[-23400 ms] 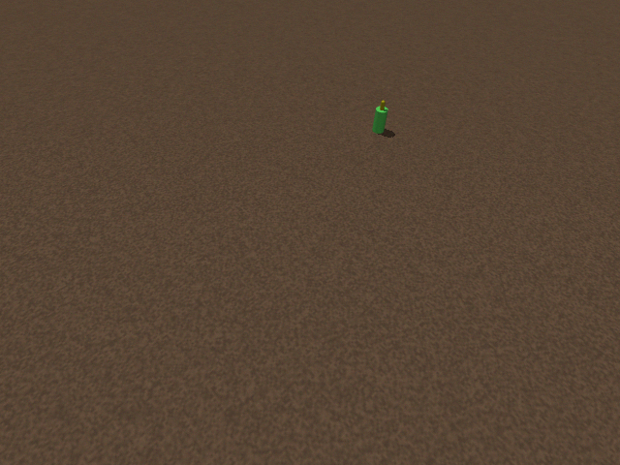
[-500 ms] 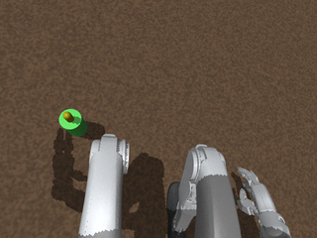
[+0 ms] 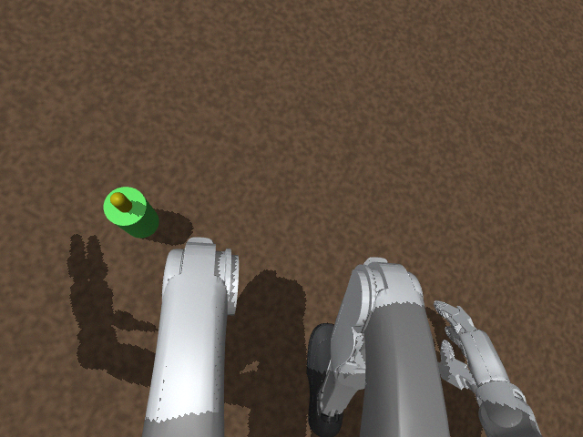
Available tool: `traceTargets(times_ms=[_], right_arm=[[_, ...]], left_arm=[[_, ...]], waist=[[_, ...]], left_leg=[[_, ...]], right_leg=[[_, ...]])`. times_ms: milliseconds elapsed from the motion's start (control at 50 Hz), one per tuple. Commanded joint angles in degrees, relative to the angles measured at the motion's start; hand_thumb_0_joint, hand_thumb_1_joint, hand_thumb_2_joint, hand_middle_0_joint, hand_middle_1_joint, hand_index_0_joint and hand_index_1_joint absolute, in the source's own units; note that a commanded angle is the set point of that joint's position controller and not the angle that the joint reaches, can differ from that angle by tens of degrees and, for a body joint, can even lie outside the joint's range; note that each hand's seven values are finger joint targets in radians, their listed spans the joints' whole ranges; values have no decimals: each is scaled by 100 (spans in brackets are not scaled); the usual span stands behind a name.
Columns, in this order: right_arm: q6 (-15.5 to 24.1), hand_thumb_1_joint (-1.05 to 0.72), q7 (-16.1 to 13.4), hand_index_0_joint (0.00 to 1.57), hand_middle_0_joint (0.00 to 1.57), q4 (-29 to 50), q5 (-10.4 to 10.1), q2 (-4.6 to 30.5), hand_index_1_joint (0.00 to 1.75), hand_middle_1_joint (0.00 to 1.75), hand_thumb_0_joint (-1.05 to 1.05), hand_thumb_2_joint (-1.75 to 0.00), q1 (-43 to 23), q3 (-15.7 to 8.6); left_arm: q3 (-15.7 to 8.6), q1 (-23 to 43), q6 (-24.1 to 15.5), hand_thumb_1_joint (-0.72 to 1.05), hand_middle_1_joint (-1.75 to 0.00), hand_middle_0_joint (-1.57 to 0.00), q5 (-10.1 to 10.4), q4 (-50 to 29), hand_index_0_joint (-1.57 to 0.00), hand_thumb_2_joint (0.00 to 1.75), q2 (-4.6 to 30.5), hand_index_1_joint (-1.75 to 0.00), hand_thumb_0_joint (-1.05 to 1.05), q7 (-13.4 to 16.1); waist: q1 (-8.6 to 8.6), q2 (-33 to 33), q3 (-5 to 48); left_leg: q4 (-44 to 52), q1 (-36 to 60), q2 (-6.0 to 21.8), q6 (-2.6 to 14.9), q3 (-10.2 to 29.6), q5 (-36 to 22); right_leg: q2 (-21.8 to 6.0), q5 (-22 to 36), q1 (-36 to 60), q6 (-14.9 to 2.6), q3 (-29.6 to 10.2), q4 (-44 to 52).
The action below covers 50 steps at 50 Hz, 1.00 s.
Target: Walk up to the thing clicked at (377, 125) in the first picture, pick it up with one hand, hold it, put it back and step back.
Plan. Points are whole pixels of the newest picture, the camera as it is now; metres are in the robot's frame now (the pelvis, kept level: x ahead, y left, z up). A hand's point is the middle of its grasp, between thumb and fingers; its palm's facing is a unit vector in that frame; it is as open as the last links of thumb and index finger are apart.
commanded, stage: go down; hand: left
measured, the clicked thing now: (130, 211) +0.38 +0.29 -0.27
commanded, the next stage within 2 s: none
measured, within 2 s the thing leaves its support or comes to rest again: neither
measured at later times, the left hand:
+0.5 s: hand out of the picture +0.28 +0.49 +0.06, palm faces +0.35 -0.94 -0.04, open 17.4 cm
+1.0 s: hand out of the picture +0.26 +0.46 +0.06, palm faces +0.28 -0.96 -0.06, open 17.0 cm
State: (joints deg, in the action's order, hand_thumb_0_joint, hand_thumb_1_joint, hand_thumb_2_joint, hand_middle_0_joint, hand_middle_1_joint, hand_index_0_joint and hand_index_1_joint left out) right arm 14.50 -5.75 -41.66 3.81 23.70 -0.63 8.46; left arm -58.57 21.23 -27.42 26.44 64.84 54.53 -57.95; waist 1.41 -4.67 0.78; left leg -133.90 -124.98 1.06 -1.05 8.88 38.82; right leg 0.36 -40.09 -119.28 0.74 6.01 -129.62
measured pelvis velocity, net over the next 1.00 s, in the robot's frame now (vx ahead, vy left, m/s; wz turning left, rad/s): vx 0.00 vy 0.00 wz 0.01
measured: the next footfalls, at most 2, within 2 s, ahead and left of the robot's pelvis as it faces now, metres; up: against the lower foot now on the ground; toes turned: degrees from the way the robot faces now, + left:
none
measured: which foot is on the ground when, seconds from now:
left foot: down 0.00-1.00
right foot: down 0.00-1.00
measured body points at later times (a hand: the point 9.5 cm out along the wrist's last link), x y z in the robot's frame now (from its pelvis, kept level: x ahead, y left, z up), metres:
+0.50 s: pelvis +0.00 +0.00 +0.02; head +0.21 +0.08 +0.41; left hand +0.26 +0.54 +0.07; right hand +0.23 -0.25 -0.08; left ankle +0.09 +0.13 -0.32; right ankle +0.10 -0.12 -0.32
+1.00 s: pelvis +0.00 +0.00 +0.02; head +0.18 +0.08 +0.42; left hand +0.24 +0.51 +0.07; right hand +0.25 -0.24 -0.07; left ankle +0.09 +0.13 -0.32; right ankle +0.10 -0.12 -0.32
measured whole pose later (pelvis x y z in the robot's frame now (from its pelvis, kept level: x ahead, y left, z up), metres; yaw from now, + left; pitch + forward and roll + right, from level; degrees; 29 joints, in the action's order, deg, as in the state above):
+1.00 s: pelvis +0.00 +0.00 +0.02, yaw +1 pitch +30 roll -7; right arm 14.4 -6.7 -42.0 1.8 20.7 -1.0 6.1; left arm -52.3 17.6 -26.0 27.0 53.6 47.1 -52.8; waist 0.5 -3.1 7.6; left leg -130.1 -122.2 1.4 -0.1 7.1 38.9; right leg 0.5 -40.2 -116.9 1.2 4.5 -126.3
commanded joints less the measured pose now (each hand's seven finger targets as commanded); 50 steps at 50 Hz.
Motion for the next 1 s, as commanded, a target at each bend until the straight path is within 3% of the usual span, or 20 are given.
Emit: traceTargets(times_ms=[0, 40, 80, 120, 160, 200, 280, 360, 420, 480, 540, 640, 700, 720, 760, 800, 820, 860, 920, 980], right_arm=[[201, -90, -150, 20, 20, 350, -88, 1485, 30, 30, 0, -90, 550, -777], [215, -90, -145, 20, 20, 313, -135, 1417, 30, 30, 0, -90, 562, -835], [205, -90, -162, 20, 20, 191, -175, 1300, 30, 30, 0, -90, 655, -880], [192, -89, -171, 20, 20, 163, -208, 1181, 30, 30, 0, -90, 637, -864], [169, -90, -177, 20, 20, 136, -219, 1124, 30, 30, 0, -90, 561, -843], [143, -90, -212, 20, 20, 219, -261, 1075, 30, 30, 0, -90, 462, -828], [118, -91, -181, 20, 20, 380, -233, 1048, 30, 30, 0, -90, 307, -694], [138, -91, -135, 20, 20, 563, -201, 1180, 30, 30, 0, -90, 333, -542], [143, -92, -97, 20, 20, 624, -169, 1241, 30, 30, 0, -90, 368, -375], [140, -92, -82, 20, 20, 617, -103, 1338, 30, 30, 0, -91, 394, -342], [119, -91, -70, 20, 20, 562, -47, 1435, 30, 30, 0, -91, 508, -426], [128, -90, -79, 20, 20, 382, -52, 1504, 30, 30, 0, -91, 646, -691], [157, -90, -97, 20, 20, 227, -113, 1417, 30, 30, 0, -90, 659, -823], [161, -90, -110, 20, 20, 185, -131, 1387, 30, 30, 0, -90, 654, -861], [157, -90, -142, 20, 20, 161, -171, 1322, 30, 30, 0, -90, 635, -908], [137, -90, -163, 20, 20, 88, -197, 1233, 30, 30, 0, -90, 629, -908], [125, -90, -180, 20, 20, 111, -230, 1208, 30, 30, 0, -90, 573, -896], [113, -90, -207, 20, 20, 160, -256, 1104, 30, 30, 0, -90, 427, -844], [118, -90, -207, 20, 20, 299, -265, 1071, 30, 30, 0, -90, 268, -746], [146, -91, -180, 20, 20, 455, -236, 1148, 30, 30, 0, -90, 201, -657]], left_arm=[[-114, 242, -233, -45, -7, 0, 125, -2165, 0, 17, 2182, -8, 0, -96], [64, 149, -169, -45, -8, 0, 192, -2616, 0, 18, 1791, -9, 0, 60], [-108, 344, -162, -47, -8, 0, 278, -3337, 0, 19, 1901, -9, 0, 284], [24, 231, -102, -44, -8, 0, 266, -3353, 0, 20, 1670, -8, 0, 483], [213, 269, -11, -41, -7, 0, 166, -2978, 0, 20, 1495, -7, 0, 642], [127, 551, -9, -44, -5, 0, 144, -2963, 0, 16, 1741, -6, 0, 694], [239, 368, 60, -46, -4, 0, 80, -1530, 0, 14, 1597, -4, 0, 571], [-49, 509, -24, -55, -5, 0, 107, -766, 0, 9, 2107, -4, 0, 374], [-247, 547, -125, -58, -6, 0, 182, -158, 0, 9, 2288, -5, 0, 279], [-404, 572, -183, -58, -6, 0, 110, -60, 0, 10, 2588, -6, 0, 246], [-567, 536, -220, -58, -7, 0, 4, -553, 0, 12, 2864, -8, 0, 193], [-289, 148, -194, -50, -7, 0, 69, -2010, 0, 15, 2307, -9, 0, 127], [-76, -40, -191, -44, -9, 0, 151, -2664, 0, 19, 1896, -9, 0, 222], [-91, 145, -227, -43, -9, 0, 183, -3102, 0, 21, 1934, -10, 0, 284], [11, -124, -193, -43, -8, 0, 234, -3196, 0, 20, 1597, -9, 0, 438], [-80, -3, -180, -42, -8, 0, 263, -3391, 0, 21, 1682, -8, 0, 563], [-4, -45, -166, -42, -7, 0, 280, -3217, 0, 20, 1566, -7, 0, 601], [-131, 50, -142, -41, -7, 0, 275, -2968, 0, 20, 1752, -7, 0, 685], [117, -3, -90, -41, -6, 0, 256, -1812, 0, 18, 1379, -6, 0, 622], [43, 125, -109, -46, -6, 0, 236, -1041, 0, 14, 1707, -5, 0, 414]], waist=[[372, 2319, 4479], [403, 2378, 4534], [471, 2311, 4697], [422, 2147, 4338], [304, 1992, 3837], [286, 1891, 3659], [54, 1134, 2987], [46, 940, 3049], [-23, 743, 3127], [107, 1050, 3313], [270, 1536, 3885], [390, 2333, 4689], [405, 2395, 4693], [444, 2510, 4660], [452, 2407, 4474], [443, 2324, 4261], [384, 2216, 4049], [382, 1868, 3703], [129, 1234, 2980], [70, 902, 2863]], left_leg=[[2136, 3790, 86, 68, -342, -893], [2265, 3840, 74, 55, -339, -910], [2244, 3788, 46, 85, -380, -920], [2347, 3437, 38, 129, -379, -680], [2436, 3142, 62, 167, -315, -368], [2448, 2910, 53, 211, -334, -161], [2196, 2257, 8, 296, -425, -146], [2022, 2207, -4, 293, -398, -286], [1802, 2173, -22, 280, -387, -575], [1754, 2418, -16, 230, -409, -695], [1822, 3003, 32, 158, -404, -988], [1992, 4007, 89, 40, -318, -1495], [2123, 4002, 72, 39, -305, -1272], [2232, 3915, 82, 45, -307, -1060], [2339, 3768, 70, 66, -285, -820], [2419, 3585, 74, 95, -256, -653], [2456, 3439, 70, 114, -230, -537], [2442, 2977, 39, 188, -272, -263], [2277, 2302, 6, 278, -356, -37], [2043, 2024, -10, 307, -419, -105]], right_leg=[[250, 762, 1310, -350, 122, 1151], [249, 774, 1276, -372, 116, 1134], [247, 807, 1381, -368, 43, 1212], [244, 674, 1383, -367, 26, 1254], [238, 514, 1159, -359, 36, 1257], [213, 399, 1226, -331, -3, 1390], [178, 160, 1326, -277, -130, 1675], [175, 232, 1507, -265, -16, 1604], [201, 415, 1615, -259, 70, 1482], [229, 529, 1563, -276, 120, 1356], [240, 764, 1677, -297, 135, 1252], [257, 1048, 1433, -344, 155, 1107], [260, 925, 1200, -372, 129, 1084], [257, 842, 1170, -381, 105, 1070], [254, 757, 1122, -375, 84, 1101], [243, 676, 1121, -373, 64, 1139], [237, 615, 1039, -364, 71, 1166], [226, 438, 1175, -331, 37, 1313], [205, 170, 1154, -290, -14, 1497], [180, 117, 1380, -252, -63, 1619]])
